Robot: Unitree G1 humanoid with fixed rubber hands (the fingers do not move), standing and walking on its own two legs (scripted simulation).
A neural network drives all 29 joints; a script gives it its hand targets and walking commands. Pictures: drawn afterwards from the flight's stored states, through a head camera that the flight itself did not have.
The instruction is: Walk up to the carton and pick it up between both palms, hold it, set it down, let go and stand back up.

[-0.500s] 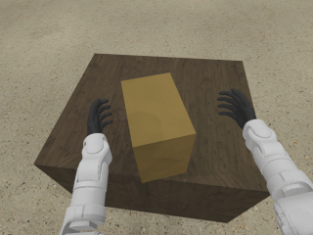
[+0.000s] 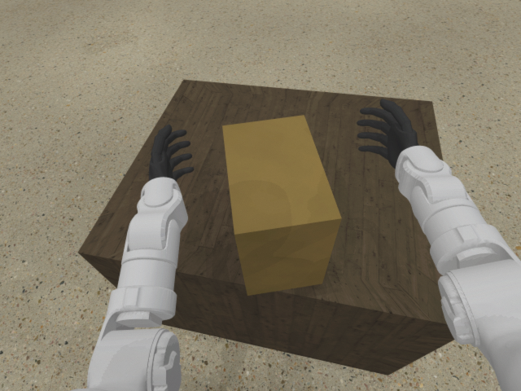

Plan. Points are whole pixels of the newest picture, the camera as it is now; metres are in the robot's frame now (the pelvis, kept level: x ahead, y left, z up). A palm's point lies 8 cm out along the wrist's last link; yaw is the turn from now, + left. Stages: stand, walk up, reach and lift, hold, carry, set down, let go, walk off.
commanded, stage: reach and lift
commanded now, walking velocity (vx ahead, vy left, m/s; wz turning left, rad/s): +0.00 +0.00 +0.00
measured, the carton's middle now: (274, 208) +0.43 +0.10 -0.06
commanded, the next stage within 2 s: none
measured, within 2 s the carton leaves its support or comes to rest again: neither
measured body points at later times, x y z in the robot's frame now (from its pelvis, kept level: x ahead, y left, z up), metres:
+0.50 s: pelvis +0.01 +0.00 +0.00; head +0.06 -0.01 +0.45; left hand +0.40 +0.26 +0.13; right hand +0.52 -0.07 +0.14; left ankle +0.00 +0.16 -0.75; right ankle +0.02 -0.08 -0.75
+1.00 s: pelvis +0.01 +0.01 -0.01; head +0.10 +0.01 +0.43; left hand +0.40 +0.23 +0.02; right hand +0.50 -0.07 +0.03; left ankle +0.00 +0.16 -0.75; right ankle +0.02 -0.08 -0.75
